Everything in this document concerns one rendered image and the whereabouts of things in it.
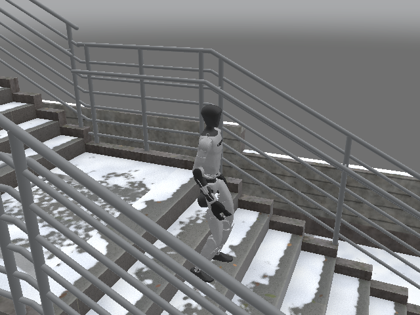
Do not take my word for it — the right robot upper arm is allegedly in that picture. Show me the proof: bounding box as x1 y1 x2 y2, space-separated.
192 137 212 176

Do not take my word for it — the left robot hand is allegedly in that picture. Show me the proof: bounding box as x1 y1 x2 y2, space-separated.
216 175 228 194

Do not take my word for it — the robot right shin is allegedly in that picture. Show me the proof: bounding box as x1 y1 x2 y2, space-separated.
194 238 221 272

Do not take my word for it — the robot left thigh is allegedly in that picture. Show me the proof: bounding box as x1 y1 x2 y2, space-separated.
217 179 234 230

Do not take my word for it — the right robot hand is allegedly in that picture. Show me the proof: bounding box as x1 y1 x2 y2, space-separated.
211 201 232 221

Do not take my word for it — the robot right forearm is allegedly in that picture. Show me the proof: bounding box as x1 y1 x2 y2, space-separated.
193 169 217 204

